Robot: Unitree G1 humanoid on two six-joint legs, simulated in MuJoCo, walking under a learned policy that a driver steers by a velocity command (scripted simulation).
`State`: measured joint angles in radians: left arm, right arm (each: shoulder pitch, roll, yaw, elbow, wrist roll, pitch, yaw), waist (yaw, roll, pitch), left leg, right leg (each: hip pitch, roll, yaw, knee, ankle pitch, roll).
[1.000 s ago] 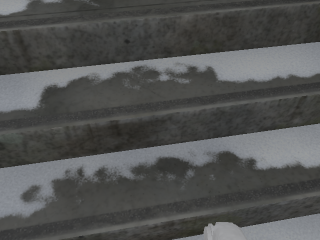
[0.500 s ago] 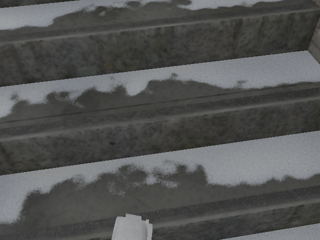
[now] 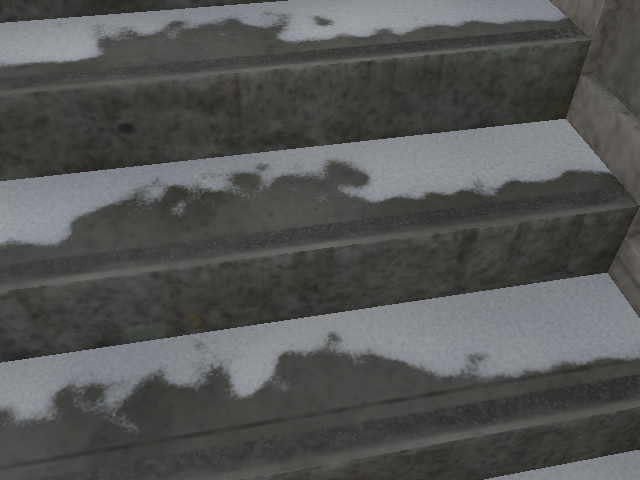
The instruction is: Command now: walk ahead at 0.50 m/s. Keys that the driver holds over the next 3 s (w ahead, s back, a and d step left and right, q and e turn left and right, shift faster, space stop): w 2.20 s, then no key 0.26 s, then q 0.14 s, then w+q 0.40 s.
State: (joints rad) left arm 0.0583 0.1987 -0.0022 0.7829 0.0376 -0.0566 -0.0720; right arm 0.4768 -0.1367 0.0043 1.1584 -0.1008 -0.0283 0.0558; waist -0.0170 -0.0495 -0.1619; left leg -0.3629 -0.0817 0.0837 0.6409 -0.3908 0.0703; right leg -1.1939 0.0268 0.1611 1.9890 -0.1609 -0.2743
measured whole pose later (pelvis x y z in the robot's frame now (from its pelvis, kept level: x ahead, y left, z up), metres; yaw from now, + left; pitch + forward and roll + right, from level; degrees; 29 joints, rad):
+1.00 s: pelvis +0.56 -0.03 +0.35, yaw +2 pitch +6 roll +2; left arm 0.12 0.19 -0.01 0.95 0.02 -0.05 -0.07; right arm 0.47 -0.12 0.01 1.19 -0.10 -0.02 0.05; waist -0.02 -0.05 -0.16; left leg -0.38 -0.05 0.10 0.62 -0.34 0.06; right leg -1.25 -0.02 0.15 1.98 -0.08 -0.26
